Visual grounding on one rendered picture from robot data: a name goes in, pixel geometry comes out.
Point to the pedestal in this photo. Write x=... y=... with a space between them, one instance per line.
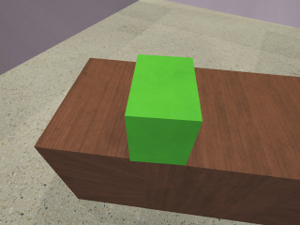
x=244 y=165

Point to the carton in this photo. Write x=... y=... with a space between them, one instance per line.
x=163 y=115

